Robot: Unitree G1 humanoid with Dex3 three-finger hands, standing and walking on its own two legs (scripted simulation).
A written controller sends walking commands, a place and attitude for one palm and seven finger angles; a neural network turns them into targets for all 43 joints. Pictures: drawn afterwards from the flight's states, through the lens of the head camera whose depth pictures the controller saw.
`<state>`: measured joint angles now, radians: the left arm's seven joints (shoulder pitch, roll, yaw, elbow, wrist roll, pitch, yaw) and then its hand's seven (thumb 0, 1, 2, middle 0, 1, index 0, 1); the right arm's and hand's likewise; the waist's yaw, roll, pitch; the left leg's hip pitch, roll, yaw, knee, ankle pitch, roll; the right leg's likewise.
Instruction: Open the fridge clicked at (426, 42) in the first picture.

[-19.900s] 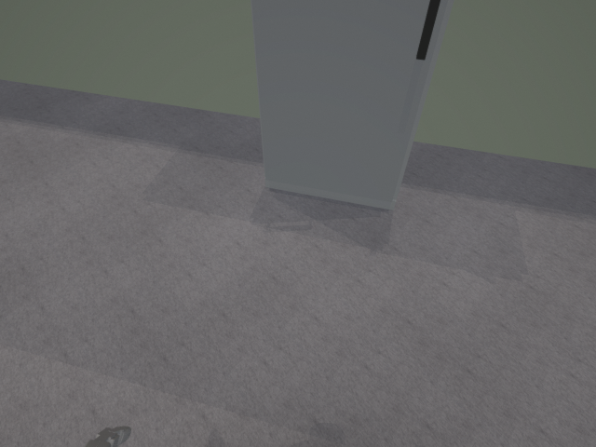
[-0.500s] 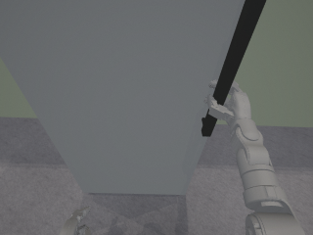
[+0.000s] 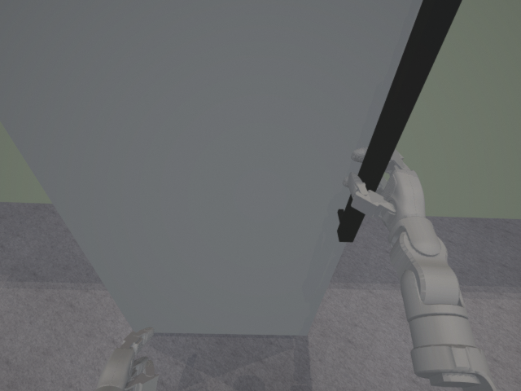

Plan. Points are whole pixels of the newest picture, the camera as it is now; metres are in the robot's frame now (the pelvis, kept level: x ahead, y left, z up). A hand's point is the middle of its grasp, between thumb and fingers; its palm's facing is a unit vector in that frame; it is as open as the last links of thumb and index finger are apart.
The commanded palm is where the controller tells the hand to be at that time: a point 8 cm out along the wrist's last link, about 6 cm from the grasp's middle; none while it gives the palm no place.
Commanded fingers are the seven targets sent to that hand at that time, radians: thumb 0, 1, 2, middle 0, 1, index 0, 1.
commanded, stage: pull the door a little, standing still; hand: right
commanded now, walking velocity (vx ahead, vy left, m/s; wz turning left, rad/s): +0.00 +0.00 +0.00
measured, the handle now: (383, 122) +0.43 -0.13 +0.24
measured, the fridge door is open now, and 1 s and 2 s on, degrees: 0 25 49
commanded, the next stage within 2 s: walk backward, drawing the door open in 0.24 s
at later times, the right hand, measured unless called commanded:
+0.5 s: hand (364, 272) +0.24 -0.10 +0.15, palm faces -0.10 +0.99 -0.13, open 6.8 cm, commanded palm +0.22 -0.15 +0.15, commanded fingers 0.00 -0.90 -0.90 0.45 1.40 0.45 1.40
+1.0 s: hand (334, 359) +0.14 -0.05 +0.14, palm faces +0.05 +0.99 -0.15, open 7.0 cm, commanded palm +0.11 -0.10 +0.15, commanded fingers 0.00 -0.90 -0.90 0.45 1.40 0.45 1.40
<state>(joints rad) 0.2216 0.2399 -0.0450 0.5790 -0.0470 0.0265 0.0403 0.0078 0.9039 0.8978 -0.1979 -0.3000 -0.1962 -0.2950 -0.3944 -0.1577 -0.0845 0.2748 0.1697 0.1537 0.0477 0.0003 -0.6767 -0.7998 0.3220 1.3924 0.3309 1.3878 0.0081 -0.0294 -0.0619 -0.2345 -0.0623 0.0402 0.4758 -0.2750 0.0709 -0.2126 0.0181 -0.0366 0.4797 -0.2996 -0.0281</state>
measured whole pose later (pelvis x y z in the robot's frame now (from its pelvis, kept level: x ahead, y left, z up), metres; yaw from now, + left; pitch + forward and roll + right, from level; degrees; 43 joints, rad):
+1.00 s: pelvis -0.10 +0.06 -0.01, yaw -5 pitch +1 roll -1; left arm 0.21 0.18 0.00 0.59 0.01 0.03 0.05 0.01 0.90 0.90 -0.20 -0.30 -0.20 -0.30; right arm 0.31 -0.17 0.10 -0.48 0.00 -0.08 -0.10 -0.05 -0.57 -0.74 0.44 1.39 0.24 1.36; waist 0.06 -0.01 0.03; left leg -0.36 -0.09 0.15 0.47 -0.16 0.05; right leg -0.35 -0.02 0.04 0.50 -0.16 0.00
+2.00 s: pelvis -0.08 +0.42 -0.02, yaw -49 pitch +1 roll -1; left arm 0.18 0.20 0.03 0.57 0.03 -0.09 0.10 0.01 0.90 0.90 -0.20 -0.30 -0.19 -0.29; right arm 0.21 -0.26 -0.10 -0.50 0.04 -0.10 -0.10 -0.04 -0.61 -0.83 0.46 1.40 0.26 1.36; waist 0.04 0.07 0.11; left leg -0.42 0.06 0.22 0.71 -0.31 0.05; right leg -0.26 -0.01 -0.10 0.60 -0.32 -0.01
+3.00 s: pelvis +0.06 +0.68 +0.00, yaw -83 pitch +0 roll +3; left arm 0.16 0.12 -0.05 0.63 0.01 -0.15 0.08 0.01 0.90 0.90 -0.20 -0.30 -0.20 -0.30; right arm 0.16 -0.32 -0.17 -0.31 0.07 -0.08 -0.12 -0.04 -0.59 -0.79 0.46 1.40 0.31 1.37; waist -0.04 -0.04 0.08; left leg -0.22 -0.03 0.03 0.56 -0.35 -0.05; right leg -0.35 -0.05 0.12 0.44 -0.10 0.04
